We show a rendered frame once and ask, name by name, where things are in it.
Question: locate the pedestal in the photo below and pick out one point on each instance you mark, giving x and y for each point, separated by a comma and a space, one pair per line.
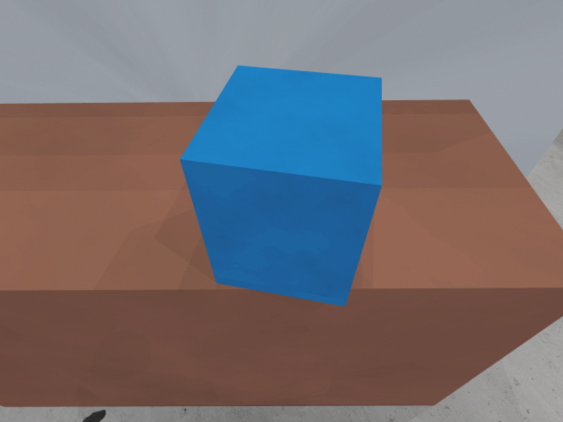
108, 297

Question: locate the carton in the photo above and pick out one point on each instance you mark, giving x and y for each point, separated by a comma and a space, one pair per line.
284, 174

